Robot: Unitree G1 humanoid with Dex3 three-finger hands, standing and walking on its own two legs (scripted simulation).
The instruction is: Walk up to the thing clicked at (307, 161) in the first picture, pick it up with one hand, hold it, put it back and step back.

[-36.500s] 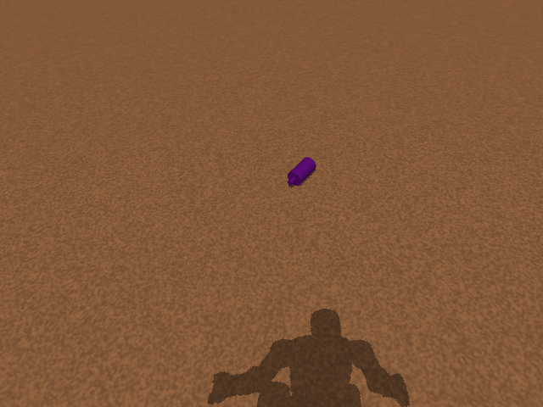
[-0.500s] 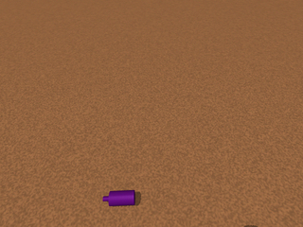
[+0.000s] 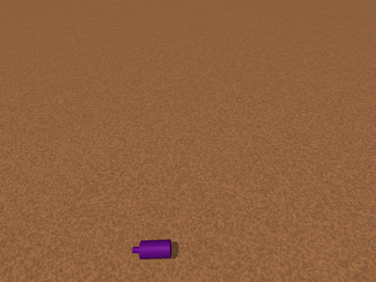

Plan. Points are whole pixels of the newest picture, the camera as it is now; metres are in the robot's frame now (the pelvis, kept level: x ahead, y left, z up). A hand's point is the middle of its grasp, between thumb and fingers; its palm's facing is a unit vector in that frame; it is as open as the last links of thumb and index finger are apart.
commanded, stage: stand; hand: left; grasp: from above
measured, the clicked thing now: (151, 249) +0.46 +0.26 -0.74
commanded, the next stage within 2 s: step back in 1.64 s
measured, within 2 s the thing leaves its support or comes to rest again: neither
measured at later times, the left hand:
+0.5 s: hand out of the picture +0.08 +0.23 -0.16, palm faces +0.02 -0.94 -0.33, open 7.4 cm
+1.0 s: hand out of the picture +0.10 +0.23 -0.15, palm faces +0.01 -0.94 -0.34, open 7.4 cm
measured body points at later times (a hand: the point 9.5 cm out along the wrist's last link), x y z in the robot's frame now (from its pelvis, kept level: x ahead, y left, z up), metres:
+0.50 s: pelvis +0.01 -0.01 +0.00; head +0.02 -0.02 +0.45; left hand +0.08 +0.27 -0.13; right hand +0.08 -0.30 -0.14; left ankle +0.01 +0.11 -0.75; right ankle +0.02 -0.12 -0.75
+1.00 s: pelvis +0.02 -0.02 +0.00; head +0.03 -0.02 +0.45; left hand +0.10 +0.28 -0.13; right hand +0.09 -0.31 -0.14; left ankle +0.01 +0.11 -0.74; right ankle +0.02 -0.12 -0.75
